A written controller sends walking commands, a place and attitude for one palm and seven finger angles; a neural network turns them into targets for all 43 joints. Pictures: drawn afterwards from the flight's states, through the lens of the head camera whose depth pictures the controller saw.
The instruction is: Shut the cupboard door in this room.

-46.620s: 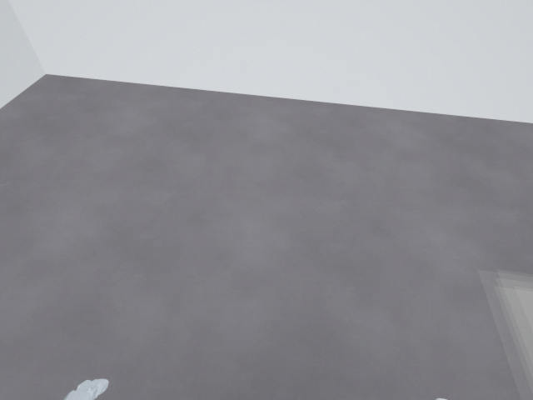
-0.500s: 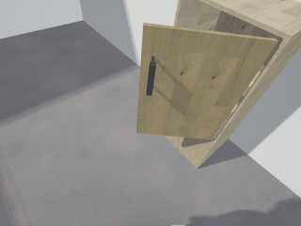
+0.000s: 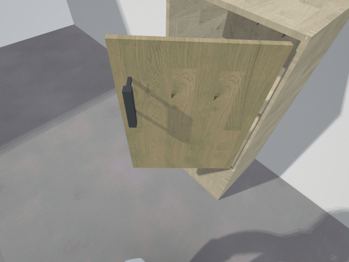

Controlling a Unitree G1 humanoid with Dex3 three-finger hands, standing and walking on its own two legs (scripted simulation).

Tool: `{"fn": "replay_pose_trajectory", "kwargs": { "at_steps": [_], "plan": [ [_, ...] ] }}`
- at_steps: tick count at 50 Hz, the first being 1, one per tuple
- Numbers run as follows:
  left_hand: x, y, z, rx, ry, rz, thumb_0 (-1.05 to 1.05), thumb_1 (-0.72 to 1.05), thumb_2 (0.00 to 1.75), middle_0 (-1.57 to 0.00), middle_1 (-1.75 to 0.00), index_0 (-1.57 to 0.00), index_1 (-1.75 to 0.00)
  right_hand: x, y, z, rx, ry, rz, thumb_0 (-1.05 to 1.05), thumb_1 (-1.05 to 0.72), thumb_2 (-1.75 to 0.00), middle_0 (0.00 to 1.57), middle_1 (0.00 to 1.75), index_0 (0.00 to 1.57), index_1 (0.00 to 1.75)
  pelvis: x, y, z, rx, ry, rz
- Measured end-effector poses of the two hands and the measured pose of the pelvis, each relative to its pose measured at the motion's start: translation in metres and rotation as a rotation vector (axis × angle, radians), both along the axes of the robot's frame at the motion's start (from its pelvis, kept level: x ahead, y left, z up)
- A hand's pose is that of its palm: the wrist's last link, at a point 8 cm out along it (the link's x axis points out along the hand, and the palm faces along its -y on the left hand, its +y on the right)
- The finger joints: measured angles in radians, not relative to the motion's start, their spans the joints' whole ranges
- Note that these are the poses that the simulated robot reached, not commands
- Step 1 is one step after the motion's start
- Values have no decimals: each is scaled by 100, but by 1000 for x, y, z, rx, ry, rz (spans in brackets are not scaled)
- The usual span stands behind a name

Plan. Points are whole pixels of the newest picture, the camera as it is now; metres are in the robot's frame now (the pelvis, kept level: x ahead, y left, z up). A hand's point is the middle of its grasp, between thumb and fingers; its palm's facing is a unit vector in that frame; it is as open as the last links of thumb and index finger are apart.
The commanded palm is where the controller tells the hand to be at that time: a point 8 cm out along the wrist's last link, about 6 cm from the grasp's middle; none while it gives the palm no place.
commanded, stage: come to a stop and stand still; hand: left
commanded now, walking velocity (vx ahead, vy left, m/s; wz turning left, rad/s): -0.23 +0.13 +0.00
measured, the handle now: (131, 103) +0.50 +0.14 +0.06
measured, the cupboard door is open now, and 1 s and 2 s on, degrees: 47 47 47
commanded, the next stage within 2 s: look again from close up in 1.10 s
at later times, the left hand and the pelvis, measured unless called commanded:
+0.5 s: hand out of the picture +0.05 +0.19 -0.17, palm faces +0.01 -0.96 -0.28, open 7.4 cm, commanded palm none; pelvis +0.02 -0.01 +0.00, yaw -2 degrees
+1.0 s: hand out of the picture +0.01 +0.23 -0.17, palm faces -0.04 -0.97 -0.23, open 7.4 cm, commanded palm none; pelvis -0.03 +0.03 +0.00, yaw -1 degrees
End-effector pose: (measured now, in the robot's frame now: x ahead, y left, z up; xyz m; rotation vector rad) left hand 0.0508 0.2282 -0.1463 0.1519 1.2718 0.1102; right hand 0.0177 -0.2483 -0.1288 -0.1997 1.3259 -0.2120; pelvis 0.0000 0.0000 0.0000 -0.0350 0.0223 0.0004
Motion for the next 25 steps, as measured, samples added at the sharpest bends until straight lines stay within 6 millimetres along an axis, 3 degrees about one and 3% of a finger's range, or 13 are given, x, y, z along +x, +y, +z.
{"fn": "replay_pose_trajectory", "kwargs": {
  "at_steps": [3, 7, 12, 18, 25],
  "plan": [
    [-1, -2, -11, -18, 34, 28, 0, 92, 90, -20, -29, -20, -30, 37, 11, -3, 6, -61, 32, 0, -91, -90, 20, 30, 19, 30, 16, 2, -6, -15, -13, -3],
    [-1, -5, -12, -19, 72, 60, 0, 92, 90, -20, -29, -20, -30, 73, 26, 1, 25, -98, 55, 0, -92, -90, 20, 30, 19, 30, 32, 1, -2, 14, -17, -7],
    [-2, -2, -2, 11, 95, 72, 0, 92, 90, -20, -29, -20, -30, 99, 31, -2, 51, -121, 76, 0, -92, -90, 20, 30, 20, 30, 34, 0, 1, 29, -13, 1],
    [-6, 6, 8, 82, 87, 65, 0, 91, 90, -20, -29, -20, -30, 97, 16, -14, 72, -111, 63, 0, -91, -90, 20, 30, 20, 30, 25, -8, -2, 40, -9, -5],
    [-9, 7, 10, 110, 32, 20, 0, 91, 90, -20, -29, -20, -30, 67, -5, -12, 45, -99, 18, 0, -91, -90, 20, 30, 20, 30, 16, -10, -5, 33, -24, -28]
  ]
}}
